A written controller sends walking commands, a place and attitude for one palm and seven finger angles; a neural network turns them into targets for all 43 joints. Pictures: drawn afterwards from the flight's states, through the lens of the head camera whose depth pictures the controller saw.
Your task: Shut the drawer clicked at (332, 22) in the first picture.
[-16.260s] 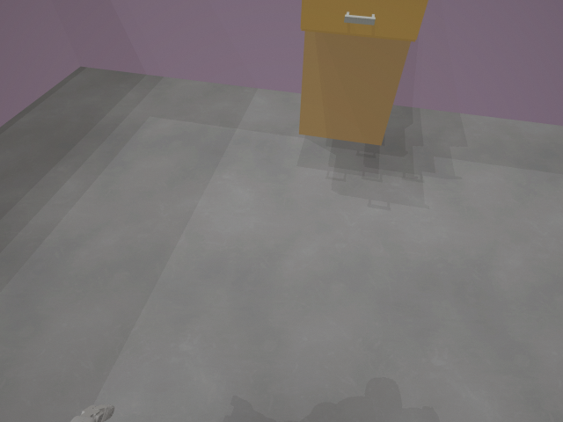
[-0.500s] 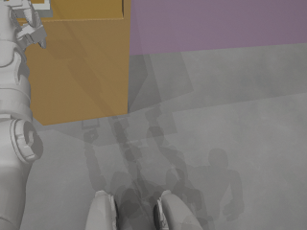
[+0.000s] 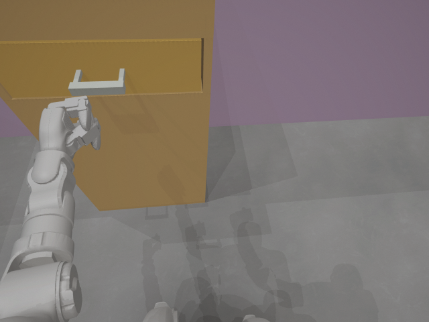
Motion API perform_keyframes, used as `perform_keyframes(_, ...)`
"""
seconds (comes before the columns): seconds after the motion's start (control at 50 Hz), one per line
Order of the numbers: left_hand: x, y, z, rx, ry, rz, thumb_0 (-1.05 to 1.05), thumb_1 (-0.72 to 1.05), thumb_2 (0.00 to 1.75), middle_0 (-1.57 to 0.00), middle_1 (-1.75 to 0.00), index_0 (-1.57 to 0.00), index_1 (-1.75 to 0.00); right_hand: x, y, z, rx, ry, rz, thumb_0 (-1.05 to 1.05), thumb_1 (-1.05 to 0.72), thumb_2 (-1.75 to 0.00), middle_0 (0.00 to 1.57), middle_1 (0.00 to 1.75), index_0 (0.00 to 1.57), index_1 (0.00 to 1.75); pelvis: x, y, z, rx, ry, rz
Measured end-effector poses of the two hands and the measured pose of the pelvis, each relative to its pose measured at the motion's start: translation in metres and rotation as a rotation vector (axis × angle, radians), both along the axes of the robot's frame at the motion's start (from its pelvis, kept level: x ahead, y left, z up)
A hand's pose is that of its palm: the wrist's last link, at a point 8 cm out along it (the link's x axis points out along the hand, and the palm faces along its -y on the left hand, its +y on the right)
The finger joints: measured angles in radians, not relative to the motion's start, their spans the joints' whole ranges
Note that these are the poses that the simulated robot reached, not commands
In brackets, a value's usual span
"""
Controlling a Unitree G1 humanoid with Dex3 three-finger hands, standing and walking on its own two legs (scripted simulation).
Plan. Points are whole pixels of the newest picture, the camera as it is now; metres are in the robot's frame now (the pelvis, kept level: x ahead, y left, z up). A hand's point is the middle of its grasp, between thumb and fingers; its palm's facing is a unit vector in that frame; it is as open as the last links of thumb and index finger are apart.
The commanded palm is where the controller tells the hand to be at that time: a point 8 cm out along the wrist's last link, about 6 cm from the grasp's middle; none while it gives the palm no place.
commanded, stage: draw the hand back to the body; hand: left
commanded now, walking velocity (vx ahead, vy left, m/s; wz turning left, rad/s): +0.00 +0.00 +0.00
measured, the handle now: (99, 81) +0.60 +0.23 +0.07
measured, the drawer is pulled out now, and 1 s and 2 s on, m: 0.00 0.00 0.00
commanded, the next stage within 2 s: step back with the hand held close in 1.14 s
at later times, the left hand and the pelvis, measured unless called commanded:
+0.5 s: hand (45, 192) +0.29 +0.22 +0.14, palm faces +0.28 -0.93 -0.25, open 3.3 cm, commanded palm +0.25 +0.26 +0.17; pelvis +0.00 -0.01 +0.04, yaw +2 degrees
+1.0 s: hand out of the picture +0.18 +0.23 +0.21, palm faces +0.41 -0.81 -0.41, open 3.3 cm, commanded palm +0.13 +0.27 +0.23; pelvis +0.01 -0.02 +0.05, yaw +2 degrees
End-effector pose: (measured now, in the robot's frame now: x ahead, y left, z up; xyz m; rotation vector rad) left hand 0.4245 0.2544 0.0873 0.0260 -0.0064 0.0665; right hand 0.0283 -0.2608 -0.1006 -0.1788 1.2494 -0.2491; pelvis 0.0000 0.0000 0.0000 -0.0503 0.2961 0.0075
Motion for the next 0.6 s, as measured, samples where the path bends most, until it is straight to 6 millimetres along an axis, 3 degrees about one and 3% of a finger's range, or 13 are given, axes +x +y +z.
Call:
perform_keyframes(0.2, -0.067, 0.01, 0.03, 0.002, -0.026, 0.006, 0.02, 0.9, 0.9, -1.4, -1.6, -1.4, -1.6, 0.085, 0.004, 0.021, 0.017, -0.251, 0.109, 0.01, -0.9, -0.9, 0.2, 0.29, 0.2, 0.3, 0.004, -0.006, 0.015, 0.017, -0.111, 0.03)
perform_keyframes(0.32, -0.106, 0.008, 0.047, 0.075, -0.022, 0.029, 0.01, 0.9, 0.9, -1.4, -1.6, -1.41, -1.6, 0.125, 0.013, 0.039, 0.026, -0.389, 0.17, 0.01, -0.9, -0.9, 0.2, 0.29, 0.2, 0.3, -0.001, -0.008, 0.023, 0.031, -0.173, 0.036)
perform_keyframes(0.46, -0.153, 0.006, 0.062, 0.208, 0.023, 0.184, 0.01, 0.9, 0.9, -1.4, -1.6, -1.41, -1.6, 0.152, 0.028, 0.062, 0.033, -0.472, 0.211, 0.01, -0.9, -0.9, 0.2, 0.29, 0.2, 0.3, -0.002, -0.01, 0.039, 0.05, -0.252, 0.031)
perform_keyframes(0.6, -0.191, 0.011, 0.086, 0.257, -0.016, 0.272, 0.02, 0.9, 0.9, -1.41, -1.6, -1.41, -1.6, 0.162, 0.036, 0.073, 0.042, -0.505, 0.254, 0.01, -0.9, -0.9, 0.2, 0.3, 0.2, 0.3, -0.001, -0.013, 0.049, 0.057, -0.312, 0.031)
